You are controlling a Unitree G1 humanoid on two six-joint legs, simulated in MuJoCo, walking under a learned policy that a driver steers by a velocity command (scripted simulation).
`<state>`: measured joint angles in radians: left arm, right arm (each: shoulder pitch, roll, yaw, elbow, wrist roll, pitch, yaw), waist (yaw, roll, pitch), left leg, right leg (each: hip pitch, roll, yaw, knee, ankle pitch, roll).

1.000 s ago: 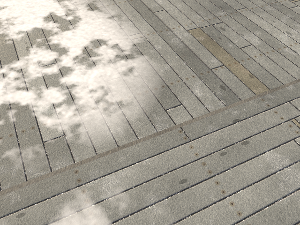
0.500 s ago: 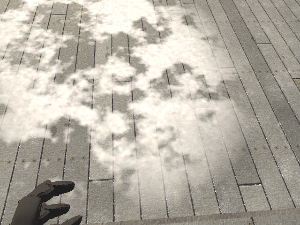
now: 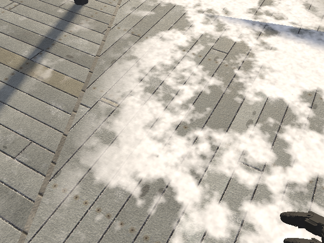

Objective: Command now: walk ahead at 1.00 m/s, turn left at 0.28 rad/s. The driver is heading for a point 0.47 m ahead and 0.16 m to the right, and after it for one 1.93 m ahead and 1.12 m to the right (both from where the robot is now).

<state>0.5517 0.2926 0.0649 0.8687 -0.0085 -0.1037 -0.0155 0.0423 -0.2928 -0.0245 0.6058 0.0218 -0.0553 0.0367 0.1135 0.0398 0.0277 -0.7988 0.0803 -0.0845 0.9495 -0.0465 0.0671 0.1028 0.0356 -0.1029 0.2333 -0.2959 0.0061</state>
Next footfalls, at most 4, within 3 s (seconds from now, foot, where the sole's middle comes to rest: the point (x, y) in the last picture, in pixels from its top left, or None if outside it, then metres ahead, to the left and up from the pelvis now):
0.16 left None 0.38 0.14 -0.77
0.60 right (208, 198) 0.71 -0.11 -0.77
1.08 left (189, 161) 0.90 -0.02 -0.77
1.48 right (204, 212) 0.65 -0.10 -0.77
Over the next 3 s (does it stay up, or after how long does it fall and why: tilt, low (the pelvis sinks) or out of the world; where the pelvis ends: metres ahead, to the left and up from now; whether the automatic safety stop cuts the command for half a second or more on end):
stays up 0.84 -0.02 0.01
